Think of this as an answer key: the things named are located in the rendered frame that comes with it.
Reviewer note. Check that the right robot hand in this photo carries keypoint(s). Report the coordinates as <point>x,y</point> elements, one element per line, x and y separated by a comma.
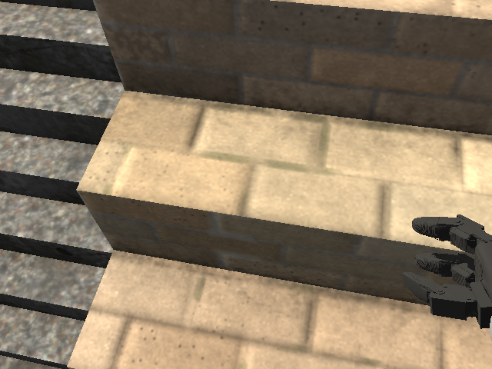
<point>473,296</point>

